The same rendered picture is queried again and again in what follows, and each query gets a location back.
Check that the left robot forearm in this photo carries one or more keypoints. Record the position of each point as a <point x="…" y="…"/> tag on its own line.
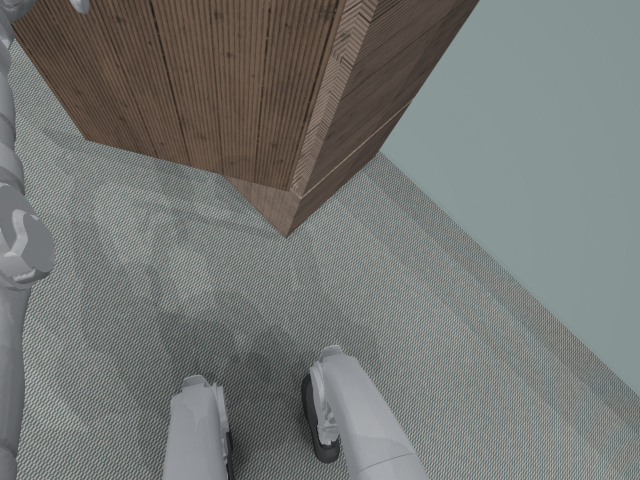
<point x="11" y="167"/>

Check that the right robot shin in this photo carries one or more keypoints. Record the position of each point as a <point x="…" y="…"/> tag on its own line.
<point x="327" y="427"/>

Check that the right robot thigh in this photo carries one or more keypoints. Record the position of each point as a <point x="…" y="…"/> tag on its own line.
<point x="374" y="444"/>

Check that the robot left upper arm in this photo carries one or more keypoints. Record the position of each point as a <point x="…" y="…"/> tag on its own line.
<point x="27" y="254"/>

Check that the cupboard door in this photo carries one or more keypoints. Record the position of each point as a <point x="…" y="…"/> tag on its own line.
<point x="225" y="86"/>

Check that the left robot hand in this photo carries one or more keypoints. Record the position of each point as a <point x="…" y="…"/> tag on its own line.
<point x="15" y="9"/>

